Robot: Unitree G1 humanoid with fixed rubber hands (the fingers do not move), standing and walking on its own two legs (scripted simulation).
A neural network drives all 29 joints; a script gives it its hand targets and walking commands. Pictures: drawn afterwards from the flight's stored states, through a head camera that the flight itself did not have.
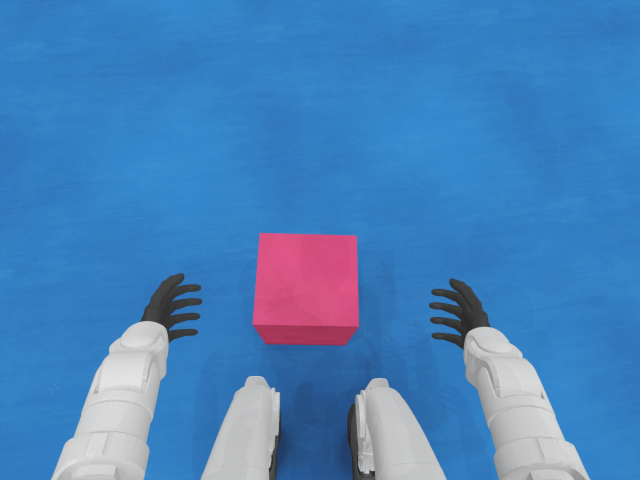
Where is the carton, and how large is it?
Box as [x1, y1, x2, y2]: [253, 233, 358, 345]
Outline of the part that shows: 260,233 253,325 264,342 280,344 344,345 358,326 356,236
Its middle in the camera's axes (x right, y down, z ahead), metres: -0.04 +0.13 +0.98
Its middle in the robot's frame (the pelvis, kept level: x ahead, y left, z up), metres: +0.46 +0.02 -0.53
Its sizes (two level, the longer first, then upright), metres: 0.221 0.207 0.297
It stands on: the floor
